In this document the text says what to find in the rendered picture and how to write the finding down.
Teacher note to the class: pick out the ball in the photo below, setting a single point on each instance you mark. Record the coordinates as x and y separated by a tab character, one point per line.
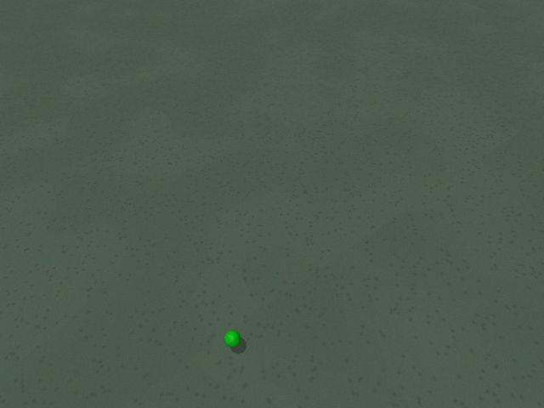
232	338

